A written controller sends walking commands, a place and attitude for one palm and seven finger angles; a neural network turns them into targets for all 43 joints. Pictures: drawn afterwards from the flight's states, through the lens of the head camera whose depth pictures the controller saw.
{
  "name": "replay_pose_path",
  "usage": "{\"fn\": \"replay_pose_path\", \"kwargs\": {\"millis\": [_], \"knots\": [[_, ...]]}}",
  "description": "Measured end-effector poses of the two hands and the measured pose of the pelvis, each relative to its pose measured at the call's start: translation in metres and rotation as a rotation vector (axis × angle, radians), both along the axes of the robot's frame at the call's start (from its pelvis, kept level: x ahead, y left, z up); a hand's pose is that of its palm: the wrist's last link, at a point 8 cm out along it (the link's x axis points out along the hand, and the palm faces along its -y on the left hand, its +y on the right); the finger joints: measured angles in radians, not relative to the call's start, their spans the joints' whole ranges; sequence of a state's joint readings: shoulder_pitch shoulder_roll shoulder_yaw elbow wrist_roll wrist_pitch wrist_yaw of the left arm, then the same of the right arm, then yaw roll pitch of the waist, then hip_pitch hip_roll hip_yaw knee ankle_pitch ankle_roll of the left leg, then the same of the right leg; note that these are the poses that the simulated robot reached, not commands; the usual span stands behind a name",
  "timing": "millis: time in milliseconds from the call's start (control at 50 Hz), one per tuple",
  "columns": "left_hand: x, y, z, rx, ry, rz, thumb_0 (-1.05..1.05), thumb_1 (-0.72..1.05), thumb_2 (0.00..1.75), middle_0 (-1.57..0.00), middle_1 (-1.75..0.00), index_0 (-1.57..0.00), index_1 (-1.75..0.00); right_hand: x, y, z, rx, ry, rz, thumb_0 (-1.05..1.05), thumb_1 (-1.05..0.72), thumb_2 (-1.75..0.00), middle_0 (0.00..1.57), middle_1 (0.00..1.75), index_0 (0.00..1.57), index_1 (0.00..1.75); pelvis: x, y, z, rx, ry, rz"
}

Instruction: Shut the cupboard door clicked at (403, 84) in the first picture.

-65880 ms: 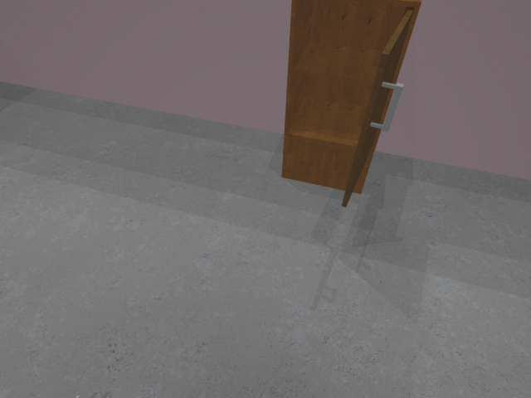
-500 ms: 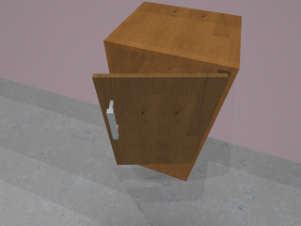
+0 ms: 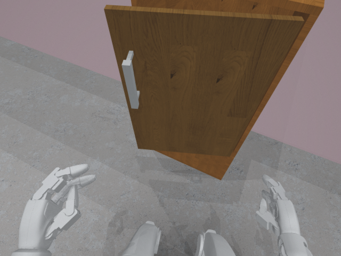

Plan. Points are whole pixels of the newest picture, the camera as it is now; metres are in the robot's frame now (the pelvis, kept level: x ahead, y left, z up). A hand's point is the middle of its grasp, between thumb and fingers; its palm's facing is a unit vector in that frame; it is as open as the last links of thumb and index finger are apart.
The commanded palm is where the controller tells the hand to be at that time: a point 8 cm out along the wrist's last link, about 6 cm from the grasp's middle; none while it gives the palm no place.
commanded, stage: raise the hand and make a fist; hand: left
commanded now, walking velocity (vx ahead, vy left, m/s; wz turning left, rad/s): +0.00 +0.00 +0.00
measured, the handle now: (132, 81) +0.51 +0.18 +0.09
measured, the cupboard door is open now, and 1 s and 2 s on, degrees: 21 21 21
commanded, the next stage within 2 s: bring the fist close to the handle in 1.38 s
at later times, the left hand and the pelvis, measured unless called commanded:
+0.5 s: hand (74, 191) +0.22 +0.22 +0.07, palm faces +0.04 -1.00 -0.02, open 3.4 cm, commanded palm +0.19 +0.27 +0.07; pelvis +0.00 +0.04 +0.02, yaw -2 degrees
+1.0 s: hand (72, 172) +0.25 +0.23 +0.09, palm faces +0.04 -1.00 -0.03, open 3.1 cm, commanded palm +0.22 +0.28 +0.09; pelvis +0.02 +0.05 +0.03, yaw -1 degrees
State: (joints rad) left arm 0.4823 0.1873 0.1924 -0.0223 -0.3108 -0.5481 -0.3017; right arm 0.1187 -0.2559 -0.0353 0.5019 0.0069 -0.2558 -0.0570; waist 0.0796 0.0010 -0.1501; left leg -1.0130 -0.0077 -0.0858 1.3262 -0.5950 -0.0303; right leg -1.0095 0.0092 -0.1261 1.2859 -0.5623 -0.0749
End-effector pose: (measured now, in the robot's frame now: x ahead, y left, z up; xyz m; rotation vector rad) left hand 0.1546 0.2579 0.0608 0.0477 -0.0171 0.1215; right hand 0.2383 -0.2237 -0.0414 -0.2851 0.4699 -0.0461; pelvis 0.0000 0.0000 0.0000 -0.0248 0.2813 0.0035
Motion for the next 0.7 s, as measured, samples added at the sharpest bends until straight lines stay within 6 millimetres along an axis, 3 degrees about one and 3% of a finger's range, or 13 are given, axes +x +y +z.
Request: {"fn": "replay_pose_path", "kwargs": {"millis": [60,140,240,320,400,480,700], "knots": [[0.018,-0.007,0.007,-0.006,-0.028,-0.088,0.02,0.9,0.9,-0.57,-0.71,-0.57,-0.71,-0.02,0.012,-0.014,0.041,0.06,-0.016,0.01,-0.9,-0.9,0.2,0.3,0.2,0.3,-0.006,0.002,0.0,-0.009,0.0,0.0],[0.036,-0.007,0.005,-0.033,0.059,-0.134,0.01,0.9,0.9,-0.65,-0.79,-0.65,-0.79,-0.055,0.022,-0.024,0.097,0.145,-0.078,0.01,-0.9,-0.9,0.21,0.3,0.2,0.3,-0.008,0.007,0.006,-0.006,-0.003,-0.011],[0.038,0.004,0.008,-0.034,0.103,-0.074,0.01,0.9,0.9,-0.74,-0.89,-0.74,-0.89,-0.092,0.021,-0.024,0.098,0.217,-0.143,0.01,-0.9,-0.9,0.21,0.3,0.2,0.3,-0.006,0.017,0.016,-0.002,-0.005,-0.027],[0.035,0.012,0.013,-0.021,0.066,-0.053,0.01,0.9,0.9,-0.81,-0.97,-0.81,-0.97,-0.106,0.014,-0.021,0.051,0.247,-0.161,0.01,-0.9,-0.9,0.21,0.3,0.2,0.3,-0.004,0.026,0.018,-0.005,-0.002,-0.028],[0.035,0.014,0.011,-0.022,0.051,-0.072,0.01,0.9,0.9,-0.89,-1.05,-0.88,-1.05,-0.104,0.01,-0.016,0.002,0.244,-0.158,0.01,-0.9,-0.9,0.21,0.3,0.2,0.3,-0.003,0.035,0.017,-0.011,0.0,-0.025],[0.038,0.017,0.009,-0.03,0.049,-0.082,0.01,0.9,0.9,-0.96,-1.13,-0.96,-1.13,-0.089,0.014,-0.008,-0.022,0.213,-0.147,0.01,-0.9,-0.9,0.2,0.3,0.2,0.3,-0.002,0.041,0.017,-0.016,0.001,-0.025],[0.049,0.025,0.02,-0.027,0.042,-0.072,0.01,0.9,0.9,-1.16,-1.35,-1.16,-1.35,-0.043,0.049,0.014,0.012,0.126,-0.057,0.01,-0.9,-0.9,0.2,0.3,0.2,0.3,0.008,0.049,0.024,-0.034,-0.005,-0.014]]}}
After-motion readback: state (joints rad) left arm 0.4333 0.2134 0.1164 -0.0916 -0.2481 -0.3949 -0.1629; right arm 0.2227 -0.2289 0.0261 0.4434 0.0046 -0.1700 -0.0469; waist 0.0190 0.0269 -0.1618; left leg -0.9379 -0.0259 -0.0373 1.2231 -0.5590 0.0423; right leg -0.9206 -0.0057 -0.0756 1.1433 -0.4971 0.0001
